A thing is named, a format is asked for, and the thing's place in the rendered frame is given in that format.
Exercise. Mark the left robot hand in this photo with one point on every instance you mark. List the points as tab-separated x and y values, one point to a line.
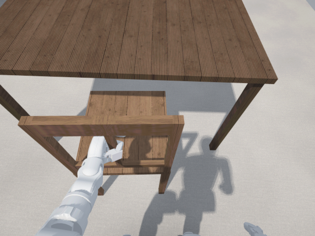
100	149

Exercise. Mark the table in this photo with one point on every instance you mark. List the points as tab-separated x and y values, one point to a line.
170	40

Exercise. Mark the right robot hand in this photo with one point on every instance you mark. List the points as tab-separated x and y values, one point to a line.
253	230

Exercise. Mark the left robot forearm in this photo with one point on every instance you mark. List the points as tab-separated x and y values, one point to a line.
73	212

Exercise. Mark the chair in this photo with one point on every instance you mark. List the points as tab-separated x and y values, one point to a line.
151	136

